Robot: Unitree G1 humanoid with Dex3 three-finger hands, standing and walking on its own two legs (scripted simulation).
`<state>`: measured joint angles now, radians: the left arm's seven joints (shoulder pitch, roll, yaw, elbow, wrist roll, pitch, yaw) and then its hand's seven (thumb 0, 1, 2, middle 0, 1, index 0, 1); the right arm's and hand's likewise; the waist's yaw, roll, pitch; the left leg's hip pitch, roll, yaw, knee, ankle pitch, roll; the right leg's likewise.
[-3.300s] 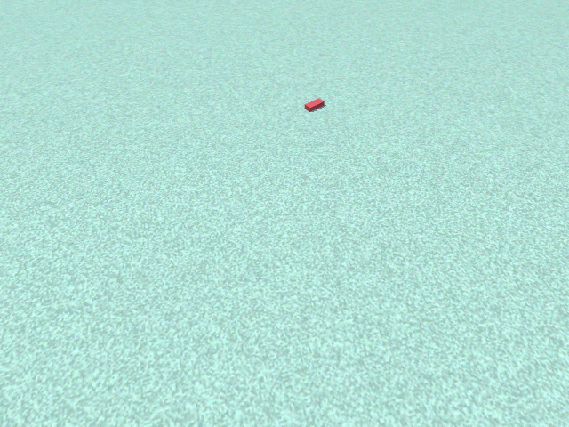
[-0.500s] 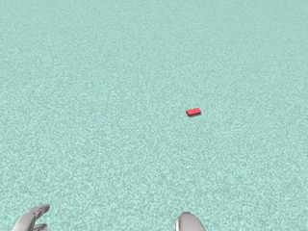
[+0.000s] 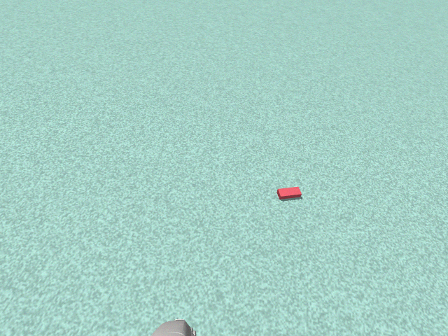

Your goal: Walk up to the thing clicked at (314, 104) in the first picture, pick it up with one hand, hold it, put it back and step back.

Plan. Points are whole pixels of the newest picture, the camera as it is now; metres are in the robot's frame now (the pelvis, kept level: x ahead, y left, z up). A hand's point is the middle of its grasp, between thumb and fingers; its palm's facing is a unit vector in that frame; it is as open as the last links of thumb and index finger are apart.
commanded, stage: walk up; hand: left
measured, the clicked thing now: (289, 193) +0.93 -0.34 -0.73
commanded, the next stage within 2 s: none
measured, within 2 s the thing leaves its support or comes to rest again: neither
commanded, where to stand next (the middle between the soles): +0.55 -0.61 m, yaw +5 degrees
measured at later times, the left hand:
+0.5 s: hand (185, 319) +0.17 +0.09 -0.12, palm faces +0.02 -0.91 -0.40, open 7.4 cm
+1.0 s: hand (264, 255) +0.32 -0.07 -0.14, palm faces -0.07 -0.95 -0.31, open 7.4 cm
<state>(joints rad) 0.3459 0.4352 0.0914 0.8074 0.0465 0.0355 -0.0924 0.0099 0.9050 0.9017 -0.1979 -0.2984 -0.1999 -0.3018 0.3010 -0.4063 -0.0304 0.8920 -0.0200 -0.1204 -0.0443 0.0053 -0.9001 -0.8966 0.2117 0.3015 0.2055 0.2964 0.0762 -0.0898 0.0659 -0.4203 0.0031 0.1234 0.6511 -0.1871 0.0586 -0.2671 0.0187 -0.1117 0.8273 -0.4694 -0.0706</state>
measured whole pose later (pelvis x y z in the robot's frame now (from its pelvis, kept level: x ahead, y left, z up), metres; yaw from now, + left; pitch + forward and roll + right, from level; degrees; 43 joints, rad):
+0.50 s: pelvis +0.12 -0.21 +0.00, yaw -1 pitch -1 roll +0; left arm 0.31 0.43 0.11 0.83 0.05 0.02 -0.10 0.01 0.91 0.90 -0.20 -0.30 -0.20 -0.30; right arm 0.29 -0.51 -0.07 1.00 0.00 -0.05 -0.07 0.01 -0.90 -0.90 0.21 0.30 0.20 0.30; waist 0.06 0.02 0.01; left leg -0.52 0.09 0.00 1.17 -0.48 0.05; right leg -0.39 -0.07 -0.06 0.76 -0.36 0.00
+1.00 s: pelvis +0.23 -0.35 +0.01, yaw -1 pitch -2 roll +2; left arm 0.26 0.48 0.11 0.79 0.05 0.07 -0.12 0.01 0.91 0.90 -0.20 -0.30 -0.20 -0.30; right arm 0.34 -0.44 -0.05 0.92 -0.03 -0.10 -0.05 0.01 -0.90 -0.90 0.21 0.30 0.21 0.30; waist 0.00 -0.13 0.06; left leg -0.32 0.11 0.09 0.64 -0.28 0.00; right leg -0.55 -0.13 0.08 1.00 -0.37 0.01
